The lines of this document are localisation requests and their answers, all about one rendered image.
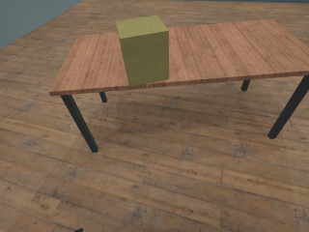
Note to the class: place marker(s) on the carton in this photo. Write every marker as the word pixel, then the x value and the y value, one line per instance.
pixel 145 47

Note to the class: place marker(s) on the table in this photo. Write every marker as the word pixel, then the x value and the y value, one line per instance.
pixel 198 54

